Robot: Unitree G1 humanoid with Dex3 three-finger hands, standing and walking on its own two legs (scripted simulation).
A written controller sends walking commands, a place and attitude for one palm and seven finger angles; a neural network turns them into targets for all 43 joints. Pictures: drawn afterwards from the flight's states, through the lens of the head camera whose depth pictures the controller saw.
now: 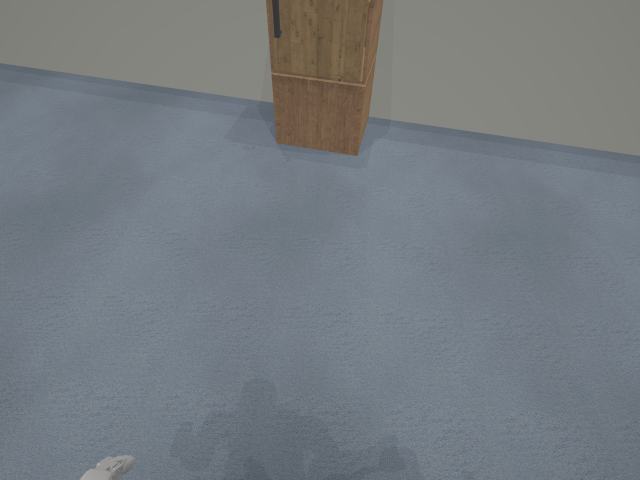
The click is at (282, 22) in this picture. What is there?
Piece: cupboard door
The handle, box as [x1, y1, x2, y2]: [272, 0, 281, 37]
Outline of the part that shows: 272,0 274,37 279,37 281,30 279,29 278,0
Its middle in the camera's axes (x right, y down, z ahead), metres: -0.18 -0.94 +1.61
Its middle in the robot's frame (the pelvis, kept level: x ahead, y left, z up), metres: +1.82 +0.27 -0.09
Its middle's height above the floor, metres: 0.67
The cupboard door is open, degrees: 0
